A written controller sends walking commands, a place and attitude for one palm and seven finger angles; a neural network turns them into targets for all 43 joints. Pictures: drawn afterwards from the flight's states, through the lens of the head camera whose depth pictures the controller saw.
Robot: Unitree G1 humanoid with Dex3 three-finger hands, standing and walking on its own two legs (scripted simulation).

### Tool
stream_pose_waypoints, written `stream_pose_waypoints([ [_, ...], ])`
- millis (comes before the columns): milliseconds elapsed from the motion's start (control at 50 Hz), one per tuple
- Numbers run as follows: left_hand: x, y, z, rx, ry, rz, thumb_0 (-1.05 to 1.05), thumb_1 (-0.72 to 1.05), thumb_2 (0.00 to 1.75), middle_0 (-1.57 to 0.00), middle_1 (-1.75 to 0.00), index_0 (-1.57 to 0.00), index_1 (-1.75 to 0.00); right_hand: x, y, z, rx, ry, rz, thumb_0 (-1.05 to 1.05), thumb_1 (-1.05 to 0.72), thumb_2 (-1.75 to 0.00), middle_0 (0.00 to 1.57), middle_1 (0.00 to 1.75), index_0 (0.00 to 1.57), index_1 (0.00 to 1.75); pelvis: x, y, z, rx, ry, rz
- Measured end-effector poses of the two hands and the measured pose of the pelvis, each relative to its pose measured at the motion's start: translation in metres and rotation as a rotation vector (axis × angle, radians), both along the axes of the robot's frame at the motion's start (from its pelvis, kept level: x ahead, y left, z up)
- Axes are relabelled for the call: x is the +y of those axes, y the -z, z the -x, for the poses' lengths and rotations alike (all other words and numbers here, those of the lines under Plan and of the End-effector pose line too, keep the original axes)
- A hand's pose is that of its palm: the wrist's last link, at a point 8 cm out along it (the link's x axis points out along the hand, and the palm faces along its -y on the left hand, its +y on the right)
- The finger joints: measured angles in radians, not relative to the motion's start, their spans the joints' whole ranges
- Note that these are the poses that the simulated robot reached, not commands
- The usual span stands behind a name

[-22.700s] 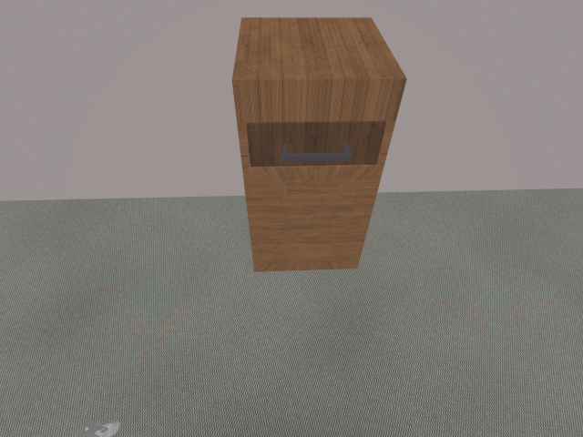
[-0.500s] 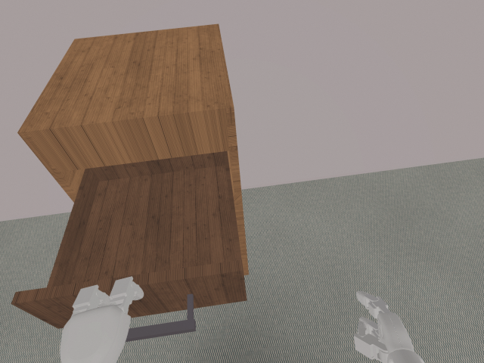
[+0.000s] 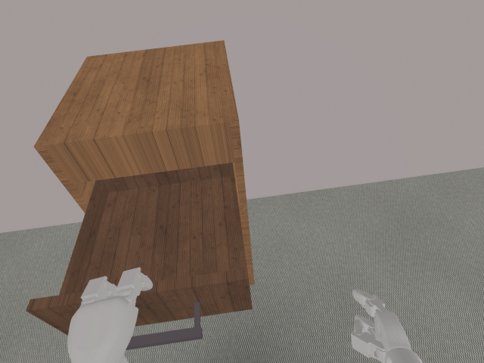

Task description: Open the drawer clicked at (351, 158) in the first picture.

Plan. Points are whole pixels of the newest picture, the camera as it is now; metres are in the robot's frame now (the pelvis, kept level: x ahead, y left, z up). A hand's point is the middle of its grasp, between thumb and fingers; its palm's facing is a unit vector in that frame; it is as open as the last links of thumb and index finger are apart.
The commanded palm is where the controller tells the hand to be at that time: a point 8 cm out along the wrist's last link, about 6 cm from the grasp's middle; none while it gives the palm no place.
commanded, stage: lift the hand off the handle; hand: left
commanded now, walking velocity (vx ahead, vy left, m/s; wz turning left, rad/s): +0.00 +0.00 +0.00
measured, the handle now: (149, 328) +0.20 +0.21 -0.09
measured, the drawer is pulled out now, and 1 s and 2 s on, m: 0.30 0.30 0.30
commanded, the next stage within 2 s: draw the hand back to the body in 0.60 s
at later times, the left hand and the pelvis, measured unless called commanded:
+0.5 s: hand (119, 318) +0.18 +0.21 +0.04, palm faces +0.06 -0.17 -0.98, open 13.8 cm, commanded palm +0.14 +0.21 +0.10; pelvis +0.01 +0.00 +0.01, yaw +0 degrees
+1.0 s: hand (94, 310) +0.17 +0.23 +0.07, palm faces +0.11 -0.13 -0.99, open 13.8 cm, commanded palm +0.14 +0.22 +0.13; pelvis +0.01 +0.00 +0.02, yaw +0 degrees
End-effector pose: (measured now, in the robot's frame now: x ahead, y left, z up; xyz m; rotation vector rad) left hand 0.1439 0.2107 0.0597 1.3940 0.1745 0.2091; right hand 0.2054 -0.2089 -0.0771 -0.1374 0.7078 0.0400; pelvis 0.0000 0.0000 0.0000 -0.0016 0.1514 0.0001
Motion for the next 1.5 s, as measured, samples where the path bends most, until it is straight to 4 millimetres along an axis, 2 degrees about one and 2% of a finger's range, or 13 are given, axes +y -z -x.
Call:
stream_pose_waypoints([
  [280,0.008,-0.018,0.003,0.009,-0.028,0.002,-0.01,-0.49,0.30,-0.32,-1.20,-0.32,-1.20,0.003,-0.011,-0.011,-0.017,-0.019,-0.005,0.01,-0.90,-0.90,0.20,0.30,0.20,0.30,-0.001,-0.007,-0.006,-0.030,0.000,0.001],
  [600,0.002,-0.038,-0.009,-0.012,0.001,0.008,-0.01,-0.49,0.30,-0.32,-1.20,-0.32,-1.20,0.009,-0.017,-0.017,-0.024,-0.025,-0.030,0.01,-0.90,-0.90,0.20,0.30,0.20,0.30,0.000,-0.014,-0.011,-0.052,0.007,0.000],
  [740,0.004,-0.033,-0.002,0.033,-0.010,0.030,-0.01,-0.49,0.30,-0.32,-1.20,-0.32,-1.20,0.008,-0.019,-0.017,-0.018,-0.033,-0.022,0.01,-0.90,-0.90,0.20,0.30,0.20,0.30,0.000,-0.016,-0.012,-0.054,0.009,0.001],
  [840,0.002,-0.044,0.003,-0.003,0.024,0.008,-0.01,-0.49,0.30,-0.32,-1.20,-0.32,-1.20,0.007,-0.020,-0.018,-0.024,-0.044,-0.007,0.01,-0.90,-0.90,0.20,0.30,0.20,0.30,0.001,-0.015,-0.011,-0.059,0.009,0.005],
  [1020,0.023,-0.066,-0.005,-0.057,-0.048,-0.023,-0.01,-0.49,0.30,-0.32,-1.20,-0.32,-1.20,0.012,-0.020,-0.018,-0.023,-0.023,-0.032,0.01,-0.90,-0.90,0.20,0.30,0.20,0.30,0.002,-0.019,-0.009,-0.081,0.001,0.003],
  [1220,0.021,-0.080,-0.005,-0.019,0.016,-0.018,-0.01,-0.49,0.30,-0.32,-1.20,-0.32,-1.20,0.016,-0.030,-0.021,-0.030,-0.043,-0.015,0.01,-0.90,-0.90,0.20,0.30,0.20,0.30,0.003,-0.026,-0.011,-0.108,0.002,0.006],
  [1320,0.036,-0.093,-0.006,-0.041,-0.012,-0.053,-0.01,-0.49,0.30,-0.32,-1.20,-0.32,-1.20,0.019,-0.032,-0.025,-0.024,-0.045,-0.013,0.01,-0.90,-0.90,0.20,0.30,0.20,0.30,0.004,-0.029,-0.013,-0.116,-0.001,0.009],
  [1360,0.043,-0.094,-0.006,-0.110,-0.085,0.329,-0.01,-0.49,0.31,-0.32,-1.19,-0.32,-1.20,0.020,-0.036,-0.025,-0.055,-0.028,-0.016,0.01,-0.90,-0.90,0.20,0.30,0.20,0.30,0.004,-0.030,-0.014,-0.144,-0.016,0.010],
  [1400,0.044,-0.089,-0.006,-0.168,-0.127,0.626,-0.01,-0.47,0.31,-0.32,-1.18,-0.32,-1.19,0.021,-0.042,-0.024,-0.100,-0.007,-0.011,0.01,-0.90,-0.90,0.20,0.30,0.20,0.30,0.004,-0.032,-0.016,-0.166,-0.024,0.007],
  [1440,0.042,-0.087,-0.005,-0.213,-0.134,0.814,-0.01,-0.45,0.32,-0.31,-1.17,-0.31,-1.17,0.022,-0.047,-0.021,-0.127,0.008,0.009,0.01,-0.90,-0.90,0.20,0.30,0.20,0.30,0.003,-0.033,-0.020,-0.180,-0.034,0.005],
  [1500,0.040,-0.095,-0.007,-0.281,-0.101,0.943,-0.01,-0.39,0.35,-0.31,-1.13,-0.31,-1.13,0.021,-0.052,-0.017,-0.141,0.011,0.042,0.01,-0.90,-0.90,0.20,0.30,0.20,0.30,0.002,-0.036,-0.026,-0.190,-0.048,0.005],
])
